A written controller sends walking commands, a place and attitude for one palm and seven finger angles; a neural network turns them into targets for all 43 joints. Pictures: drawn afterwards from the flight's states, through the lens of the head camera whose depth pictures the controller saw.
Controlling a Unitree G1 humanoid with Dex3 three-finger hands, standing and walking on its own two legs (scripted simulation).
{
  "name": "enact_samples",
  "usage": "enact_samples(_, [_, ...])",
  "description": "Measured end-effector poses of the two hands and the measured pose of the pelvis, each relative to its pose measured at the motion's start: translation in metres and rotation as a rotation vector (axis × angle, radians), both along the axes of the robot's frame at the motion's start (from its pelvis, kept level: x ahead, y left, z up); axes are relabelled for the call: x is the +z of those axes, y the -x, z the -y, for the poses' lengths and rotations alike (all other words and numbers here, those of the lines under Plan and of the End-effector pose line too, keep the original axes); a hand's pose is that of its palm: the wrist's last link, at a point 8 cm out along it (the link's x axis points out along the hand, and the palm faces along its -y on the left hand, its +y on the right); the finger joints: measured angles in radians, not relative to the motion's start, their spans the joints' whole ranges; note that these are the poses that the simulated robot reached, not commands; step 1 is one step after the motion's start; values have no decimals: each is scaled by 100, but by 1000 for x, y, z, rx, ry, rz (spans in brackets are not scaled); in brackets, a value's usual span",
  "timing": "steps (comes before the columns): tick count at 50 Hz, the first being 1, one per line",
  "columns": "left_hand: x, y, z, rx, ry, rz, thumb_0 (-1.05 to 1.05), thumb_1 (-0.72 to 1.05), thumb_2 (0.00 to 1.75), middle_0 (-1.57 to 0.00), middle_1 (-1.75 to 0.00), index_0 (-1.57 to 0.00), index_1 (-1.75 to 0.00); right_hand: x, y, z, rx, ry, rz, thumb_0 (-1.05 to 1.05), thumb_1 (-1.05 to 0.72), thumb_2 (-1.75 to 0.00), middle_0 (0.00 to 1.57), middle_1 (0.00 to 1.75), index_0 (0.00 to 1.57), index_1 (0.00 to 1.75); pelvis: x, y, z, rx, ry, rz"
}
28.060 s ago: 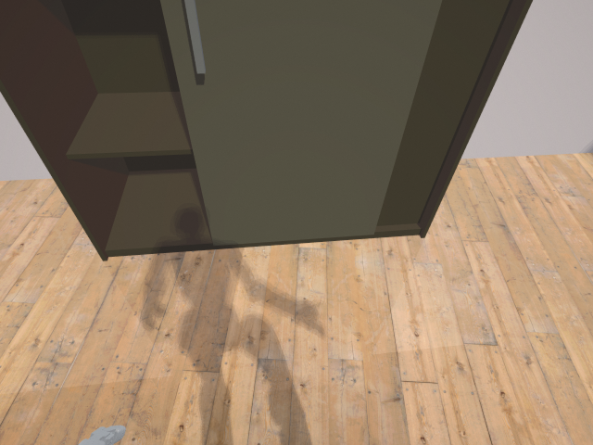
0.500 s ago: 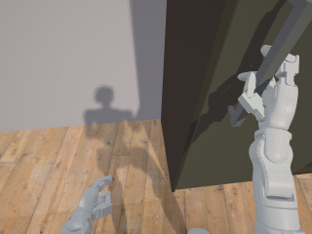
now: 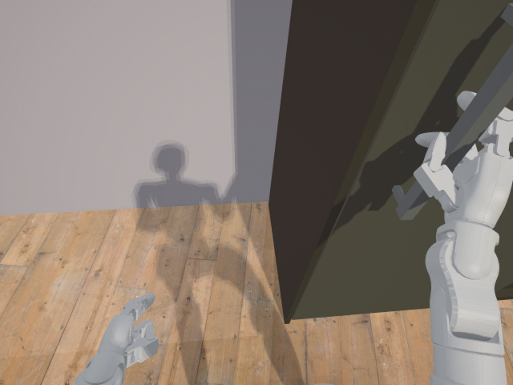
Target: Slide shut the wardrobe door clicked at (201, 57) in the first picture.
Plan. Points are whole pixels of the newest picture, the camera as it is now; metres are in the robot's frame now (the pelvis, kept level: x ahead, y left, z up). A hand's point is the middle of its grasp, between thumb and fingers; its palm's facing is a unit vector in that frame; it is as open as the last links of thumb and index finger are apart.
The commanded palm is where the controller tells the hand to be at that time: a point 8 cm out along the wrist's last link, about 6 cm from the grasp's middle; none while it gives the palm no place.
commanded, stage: stop walking and hold the door there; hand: right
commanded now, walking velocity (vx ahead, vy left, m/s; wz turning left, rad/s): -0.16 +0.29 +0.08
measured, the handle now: (446, 137) +0.37 -0.24 +0.21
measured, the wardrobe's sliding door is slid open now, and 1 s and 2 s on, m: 0.00 0.00 0.00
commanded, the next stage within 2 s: loosen the grip on the handle in 0.96 s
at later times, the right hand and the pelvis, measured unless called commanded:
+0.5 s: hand (433, 170) +0.32 -0.21 +0.20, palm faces +0.24 +0.97 -0.06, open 7.1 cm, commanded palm +0.28 -0.22 +0.19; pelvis -0.01 -0.06 +0.01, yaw +5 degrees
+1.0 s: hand (436, 171) +0.32 -0.21 +0.20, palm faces +0.15 +0.99 -0.02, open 7.0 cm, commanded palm +0.29 -0.22 +0.19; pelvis -0.01 -0.10 +0.01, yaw +5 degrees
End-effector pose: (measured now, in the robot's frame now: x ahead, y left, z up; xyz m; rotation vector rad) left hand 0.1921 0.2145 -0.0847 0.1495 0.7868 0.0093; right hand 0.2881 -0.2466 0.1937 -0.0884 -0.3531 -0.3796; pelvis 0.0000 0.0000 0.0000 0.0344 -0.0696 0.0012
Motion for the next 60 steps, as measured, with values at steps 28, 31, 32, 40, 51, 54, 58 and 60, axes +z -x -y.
enact_samples(28, [11, 65, 41, 183, -42, 47, 1, 90, 90, -20, -30, -20, -30, 4, 0, 14, 160, 25, -45, 0, -78, -81, 45, 140, 3, 124, 9, 15, 66, 88, 43, -16])
enact_samples(31, [9, 69, 51, 188, -43, 34, 1, 90, 90, -20, -30, -20, -30, 3, 0, 16, 183, 21, -41, 0, -78, -81, 45, 140, 3, 124, 9, 16, 75, 92, 46, -15])
enact_samples(32, [9, 70, 54, 188, -42, 31, 1, 90, 90, -20, -30, -20, -30, 3, -1, 16, 189, 19, -39, 0, -78, -81, 45, 140, 3, 124, 9, 16, 77, 94, 47, -15])
enact_samples(40, [7, 65, 80, 164, -26, 21, 2, 90, 90, -20, -30, -20, -30, 2, -2, 18, 224, 7, -23, 0, -77, -82, 45, 140, 4, 125, 9, 15, 92, 97, 49, -13])
enact_samples(51, [8, 40, 96, 118, -16, 31, 1, 90, 90, -21, -30, -20, -30, 2, -3, 18, 237, 2, -11, 0, -76, -85, 44, 140, 4, 126, 9, 10, 99, 90, 48, -21])
enact_samples(54, [9, 35, 94, 110, -24, 41, 1, 90, 90, -21, -30, -20, -30, 3, -7, 22, 243, 60, -9, -1, -73, -84, 44, 140, 4, 127, 9, 10, 97, 98, 51, -22])
enact_samples(58, [21, 42, 88, 75, -27, 80, 1, 90, 90, -21, -30, -20, -30, 5, -12, 35, 274, 44, -11, -1, -59, -78, 52, 140, 16, 131, 12, 21, 84, 42, 50, -37])
enact_samples(60, [25, 47, 82, 60, -27, 108, 1, 90, 90, -21, -30, -20, -30, 5, -5, 38, 258, -62, -3, 0, -51, -73, 53, 140, 23, 133, 12, 23, 78, 34, 44, -33])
